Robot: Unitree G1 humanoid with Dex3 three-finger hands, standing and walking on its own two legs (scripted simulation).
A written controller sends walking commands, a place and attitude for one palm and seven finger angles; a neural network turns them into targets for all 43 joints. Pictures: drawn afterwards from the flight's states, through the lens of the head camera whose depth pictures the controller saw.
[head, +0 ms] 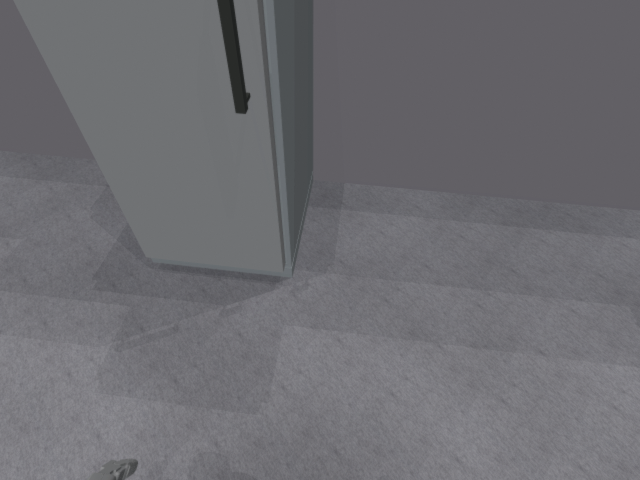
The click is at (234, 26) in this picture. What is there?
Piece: fridge door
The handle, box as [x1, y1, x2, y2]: [217, 0, 249, 113]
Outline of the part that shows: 217,0 235,111 245,113 247,109 246,103 249,98 249,93 246,93 244,88 233,2 232,0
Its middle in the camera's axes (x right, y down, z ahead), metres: -0.17 -0.45 +0.73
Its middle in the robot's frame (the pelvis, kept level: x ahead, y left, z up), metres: +0.87 +0.23 +0.22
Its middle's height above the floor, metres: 0.99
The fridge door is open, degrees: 0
